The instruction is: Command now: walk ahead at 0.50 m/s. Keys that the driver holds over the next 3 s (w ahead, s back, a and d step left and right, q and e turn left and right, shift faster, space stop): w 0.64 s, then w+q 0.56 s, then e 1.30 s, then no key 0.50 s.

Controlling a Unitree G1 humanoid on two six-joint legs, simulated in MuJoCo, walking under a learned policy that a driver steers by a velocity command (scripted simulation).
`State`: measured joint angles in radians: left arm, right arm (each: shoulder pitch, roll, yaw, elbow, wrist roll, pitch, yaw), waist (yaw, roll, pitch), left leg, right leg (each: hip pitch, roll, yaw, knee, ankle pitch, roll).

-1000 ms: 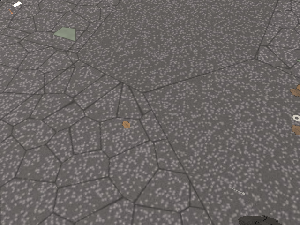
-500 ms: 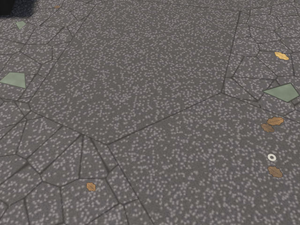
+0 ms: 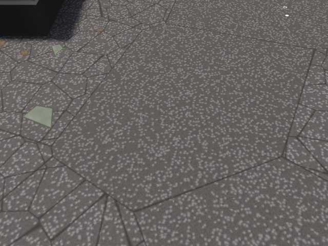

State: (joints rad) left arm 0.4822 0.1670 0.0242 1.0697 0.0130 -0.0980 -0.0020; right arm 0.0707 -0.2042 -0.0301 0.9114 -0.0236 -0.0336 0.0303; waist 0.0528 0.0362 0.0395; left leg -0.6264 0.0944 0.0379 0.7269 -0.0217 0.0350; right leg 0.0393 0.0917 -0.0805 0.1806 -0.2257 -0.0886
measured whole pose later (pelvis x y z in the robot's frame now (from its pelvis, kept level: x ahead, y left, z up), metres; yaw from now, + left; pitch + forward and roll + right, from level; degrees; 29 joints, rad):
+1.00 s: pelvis +0.53 +0.00 +0.00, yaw +8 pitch -1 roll -1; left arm 0.36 0.19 0.05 1.02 0.02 -0.11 0.01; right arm 0.23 -0.22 -0.07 0.96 -0.03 -0.02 0.03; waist 0.00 0.04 0.04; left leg -0.62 0.09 0.00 1.07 -0.14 0.08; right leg -0.07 0.03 -0.21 0.28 -0.21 -0.08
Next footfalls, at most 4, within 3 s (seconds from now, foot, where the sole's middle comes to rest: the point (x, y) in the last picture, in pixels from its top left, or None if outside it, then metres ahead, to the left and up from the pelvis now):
0.16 left None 0.26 0.11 -0.78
0.72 right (199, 229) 0.56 -0.07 -0.78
1.28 left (150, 176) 0.80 0.15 -0.78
1.82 right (186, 167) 0.86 -0.01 -0.78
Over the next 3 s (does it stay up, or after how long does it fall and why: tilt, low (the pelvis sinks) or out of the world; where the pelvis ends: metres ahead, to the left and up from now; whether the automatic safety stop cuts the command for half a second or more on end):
stays up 0.75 0.09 0.00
